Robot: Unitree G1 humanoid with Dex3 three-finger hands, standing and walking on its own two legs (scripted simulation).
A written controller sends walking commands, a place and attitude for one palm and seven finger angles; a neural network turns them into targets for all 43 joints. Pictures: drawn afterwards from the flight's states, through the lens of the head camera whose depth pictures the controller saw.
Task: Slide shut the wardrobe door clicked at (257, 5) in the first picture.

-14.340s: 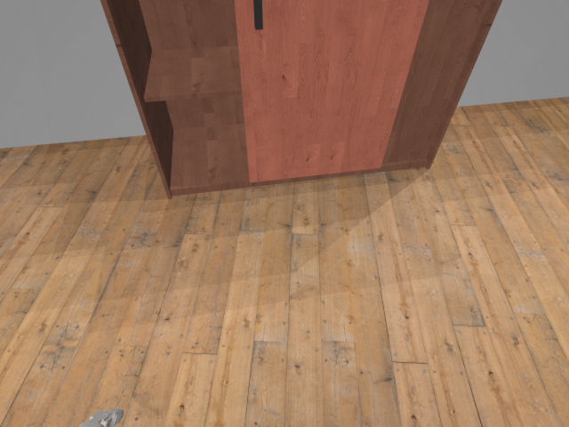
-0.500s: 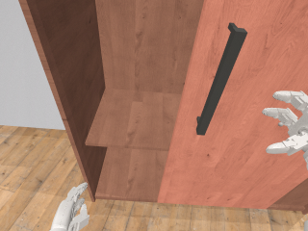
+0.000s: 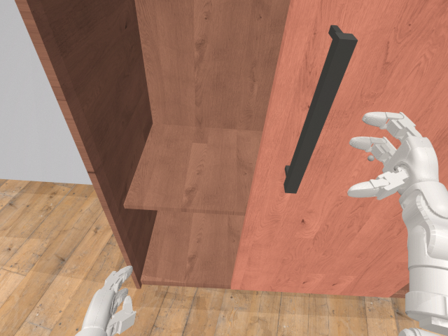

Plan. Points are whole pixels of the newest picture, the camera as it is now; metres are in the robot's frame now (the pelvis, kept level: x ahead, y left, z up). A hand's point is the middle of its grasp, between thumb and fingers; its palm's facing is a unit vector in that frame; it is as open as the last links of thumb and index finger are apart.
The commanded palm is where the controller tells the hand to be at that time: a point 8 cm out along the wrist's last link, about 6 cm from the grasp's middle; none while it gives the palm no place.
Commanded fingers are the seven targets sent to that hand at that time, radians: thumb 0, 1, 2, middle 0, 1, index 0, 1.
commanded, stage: move the hooked fingers beside the handle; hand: right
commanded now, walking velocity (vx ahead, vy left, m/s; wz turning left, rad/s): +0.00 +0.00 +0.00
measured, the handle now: (308, 122) +0.45 -0.13 +0.19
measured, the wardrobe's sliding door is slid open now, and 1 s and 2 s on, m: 0.39 0.39 0.39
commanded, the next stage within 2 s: none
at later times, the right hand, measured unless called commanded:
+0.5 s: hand (358, 148) +0.38 -0.20 +0.19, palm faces +0.04 +1.00 -0.01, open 14.0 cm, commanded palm +0.36 -0.25 +0.18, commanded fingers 0.00 0.50 -0.30 0.30 1.20 0.30 1.20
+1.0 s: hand (351, 157) +0.38 -0.19 +0.18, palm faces +0.03 +1.00 -0.02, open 14.0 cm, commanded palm +0.36 -0.24 +0.18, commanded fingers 0.00 0.50 -0.30 0.30 1.20 0.30 1.20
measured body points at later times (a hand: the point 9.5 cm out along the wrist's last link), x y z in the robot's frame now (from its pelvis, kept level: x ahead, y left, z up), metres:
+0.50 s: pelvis +0.00 +0.01 +0.00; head -0.01 +0.03 +0.45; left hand +0.16 +0.26 -0.09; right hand +0.37 -0.25 +0.19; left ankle -0.03 +0.12 -0.74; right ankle +0.01 -0.12 -0.74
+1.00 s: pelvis +0.00 +0.00 +0.00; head -0.01 +0.01 +0.45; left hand +0.15 +0.25 -0.09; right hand +0.37 -0.25 +0.18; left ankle -0.03 +0.12 -0.74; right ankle +0.01 -0.12 -0.74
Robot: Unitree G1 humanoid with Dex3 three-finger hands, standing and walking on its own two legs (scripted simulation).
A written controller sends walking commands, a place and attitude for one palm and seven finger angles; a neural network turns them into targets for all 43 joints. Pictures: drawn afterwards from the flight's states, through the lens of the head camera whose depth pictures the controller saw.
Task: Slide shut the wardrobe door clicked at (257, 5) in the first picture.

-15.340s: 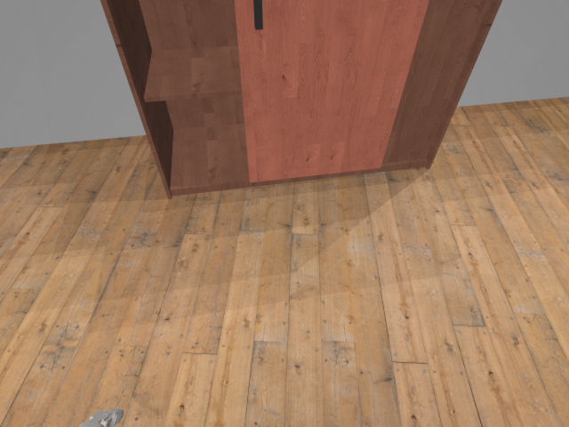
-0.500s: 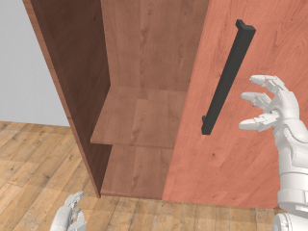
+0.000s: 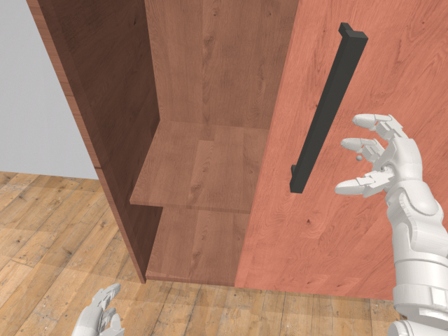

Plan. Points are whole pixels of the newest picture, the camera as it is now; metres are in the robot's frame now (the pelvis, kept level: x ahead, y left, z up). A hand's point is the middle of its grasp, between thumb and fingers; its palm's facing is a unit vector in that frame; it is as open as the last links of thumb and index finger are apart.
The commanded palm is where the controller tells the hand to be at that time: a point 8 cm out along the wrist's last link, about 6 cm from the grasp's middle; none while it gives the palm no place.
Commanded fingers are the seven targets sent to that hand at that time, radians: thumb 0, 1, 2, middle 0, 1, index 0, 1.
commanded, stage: move the hooked fingers beside the handle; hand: right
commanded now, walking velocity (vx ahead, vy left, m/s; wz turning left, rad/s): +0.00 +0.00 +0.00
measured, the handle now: (316, 122) +0.45 -0.13 +0.19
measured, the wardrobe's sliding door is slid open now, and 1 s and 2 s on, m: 0.39 0.39 0.39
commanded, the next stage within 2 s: none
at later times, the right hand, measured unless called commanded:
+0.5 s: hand (366, 143) +0.39 -0.20 +0.19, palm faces +0.08 +1.00 -0.01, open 14.0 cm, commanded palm +0.36 -0.25 +0.18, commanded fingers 0.00 0.50 -0.30 0.30 1.20 0.30 1.20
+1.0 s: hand (360, 160) +0.38 -0.20 +0.17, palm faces +0.06 +1.00 +0.01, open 14.0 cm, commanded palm +0.35 -0.25 +0.18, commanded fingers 0.00 0.50 -0.30 0.30 1.20 0.30 1.20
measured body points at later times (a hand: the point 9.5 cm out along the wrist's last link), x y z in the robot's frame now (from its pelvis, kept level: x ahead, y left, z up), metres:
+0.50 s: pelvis +0.01 +0.00 +0.00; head -0.01 +0.02 +0.45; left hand +0.15 +0.25 -0.09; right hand +0.38 -0.26 +0.20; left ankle -0.02 +0.12 -0.74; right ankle +0.01 -0.12 -0.74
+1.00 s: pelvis +0.00 +0.01 +0.00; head -0.01 +0.03 +0.45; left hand +0.17 +0.25 -0.09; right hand +0.37 -0.25 +0.17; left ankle -0.02 +0.12 -0.74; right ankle +0.01 -0.12 -0.74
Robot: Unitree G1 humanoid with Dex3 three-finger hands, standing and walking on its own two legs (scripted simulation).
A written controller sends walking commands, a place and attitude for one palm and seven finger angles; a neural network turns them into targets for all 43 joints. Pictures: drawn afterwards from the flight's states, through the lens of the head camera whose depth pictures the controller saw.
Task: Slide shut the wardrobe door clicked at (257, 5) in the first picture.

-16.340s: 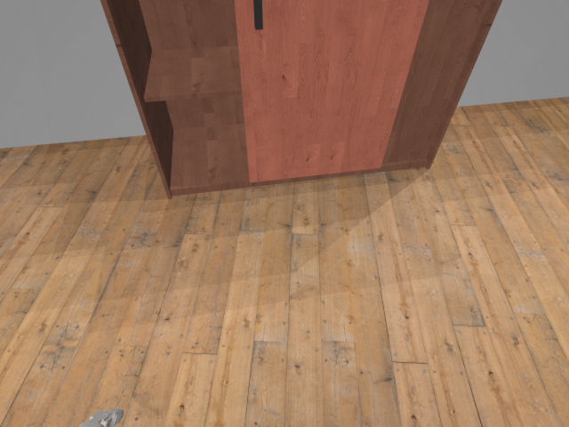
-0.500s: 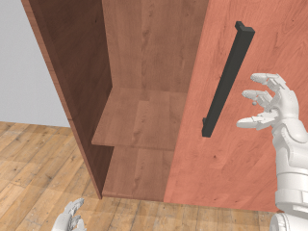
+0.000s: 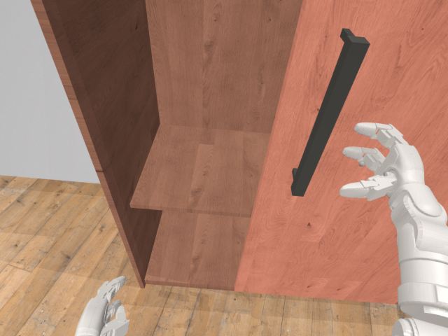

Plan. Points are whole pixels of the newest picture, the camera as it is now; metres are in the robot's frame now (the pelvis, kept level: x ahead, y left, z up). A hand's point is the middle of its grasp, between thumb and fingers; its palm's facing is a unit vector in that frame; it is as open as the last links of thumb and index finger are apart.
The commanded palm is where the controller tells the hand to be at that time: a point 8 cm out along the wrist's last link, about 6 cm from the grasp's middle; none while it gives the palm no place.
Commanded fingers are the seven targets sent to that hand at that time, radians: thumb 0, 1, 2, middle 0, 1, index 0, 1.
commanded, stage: move the hooked fingers beside the handle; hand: right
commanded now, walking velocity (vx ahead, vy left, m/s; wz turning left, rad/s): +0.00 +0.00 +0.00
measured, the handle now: (317, 125) +0.45 -0.14 +0.19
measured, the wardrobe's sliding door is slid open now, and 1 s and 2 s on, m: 0.39 0.39 0.39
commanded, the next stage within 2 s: none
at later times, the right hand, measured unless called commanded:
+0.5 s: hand (359, 154) +0.37 -0.19 +0.19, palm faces +0.08 +1.00 -0.02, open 14.0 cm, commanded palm +0.35 -0.24 +0.18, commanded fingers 0.00 0.50 -0.30 0.30 1.20 0.30 1.20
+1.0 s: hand (366, 144) +0.39 -0.21 +0.20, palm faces +0.07 +1.00 -0.02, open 14.0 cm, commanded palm +0.35 -0.24 +0.18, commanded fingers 0.00 0.50 -0.30 0.30 1.20 0.30 1.20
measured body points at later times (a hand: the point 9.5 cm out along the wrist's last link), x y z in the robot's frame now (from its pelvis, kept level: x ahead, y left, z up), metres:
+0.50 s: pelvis +0.00 +0.00 +0.00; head -0.02 +0.01 +0.45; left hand +0.14 +0.24 -0.09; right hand +0.36 -0.24 +0.19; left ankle -0.03 +0.11 -0.74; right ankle +0.01 -0.13 -0.74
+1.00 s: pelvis +0.00 +0.00 +0.00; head -0.02 +0.02 +0.45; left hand +0.16 +0.24 -0.09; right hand +0.38 -0.26 +0.20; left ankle -0.03 +0.11 -0.74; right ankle +0.01 -0.13 -0.74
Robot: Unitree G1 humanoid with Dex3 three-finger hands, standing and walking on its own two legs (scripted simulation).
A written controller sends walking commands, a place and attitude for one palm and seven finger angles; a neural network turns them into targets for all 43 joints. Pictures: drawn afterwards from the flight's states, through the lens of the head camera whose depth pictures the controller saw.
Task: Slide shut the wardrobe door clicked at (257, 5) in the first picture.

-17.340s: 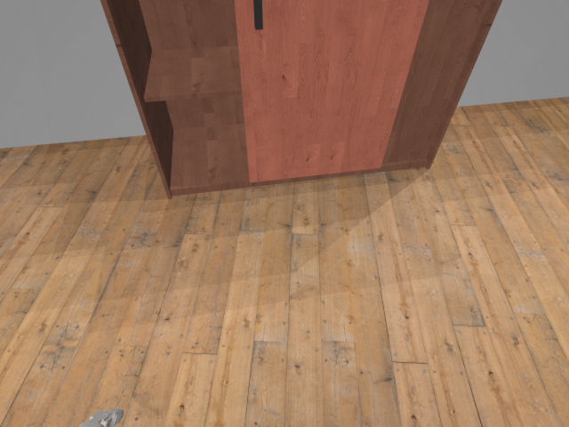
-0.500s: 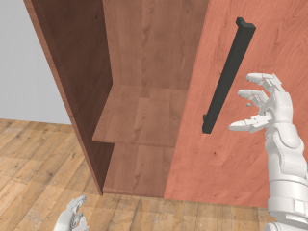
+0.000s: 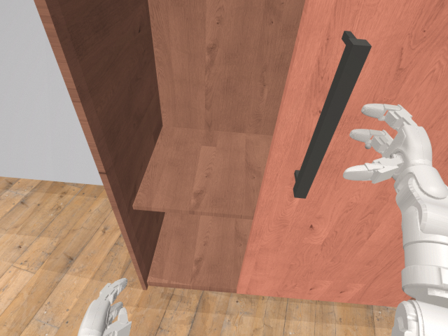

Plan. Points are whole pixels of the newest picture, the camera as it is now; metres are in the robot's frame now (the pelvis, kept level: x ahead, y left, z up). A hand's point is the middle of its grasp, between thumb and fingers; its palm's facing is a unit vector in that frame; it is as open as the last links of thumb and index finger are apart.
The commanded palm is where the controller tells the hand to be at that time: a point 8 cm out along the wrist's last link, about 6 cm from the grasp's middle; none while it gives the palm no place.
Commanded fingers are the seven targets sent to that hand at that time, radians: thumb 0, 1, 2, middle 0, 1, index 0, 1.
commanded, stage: move the hooked fingers beside the handle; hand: right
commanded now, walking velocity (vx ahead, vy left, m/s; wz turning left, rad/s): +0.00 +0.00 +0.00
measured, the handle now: (319, 127) +0.44 -0.14 +0.19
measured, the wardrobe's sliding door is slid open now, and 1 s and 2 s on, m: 0.39 0.39 0.39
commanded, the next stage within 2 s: feel for the door with the fingertips in 1.06 s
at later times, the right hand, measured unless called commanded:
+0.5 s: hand (358, 161) +0.38 -0.20 +0.17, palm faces +0.07 +1.00 +0.00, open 14.0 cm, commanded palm +0.35 -0.25 +0.18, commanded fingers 0.00 0.50 -0.30 0.30 1.20 0.30 1.20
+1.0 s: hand (373, 148) +0.38 -0.21 +0.20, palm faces +0.09 +1.00 -0.01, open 14.0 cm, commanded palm +0.35 -0.26 +0.18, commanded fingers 0.00 0.50 -0.30 0.30 1.20 0.30 1.20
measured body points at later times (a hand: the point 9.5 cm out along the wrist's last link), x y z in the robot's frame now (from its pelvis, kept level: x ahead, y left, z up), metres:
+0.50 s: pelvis +0.00 +0.00 +0.00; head +0.00 +0.02 +0.45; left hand +0.15 +0.24 -0.09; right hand +0.37 -0.26 +0.17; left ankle -0.03 +0.11 -0.74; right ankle +0.00 -0.13 -0.74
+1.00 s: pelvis +0.00 +0.00 +0.00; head -0.02 +0.01 +0.45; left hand +0.16 +0.23 -0.09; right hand +0.37 -0.26 +0.20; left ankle -0.03 +0.11 -0.74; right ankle +0.00 -0.13 -0.74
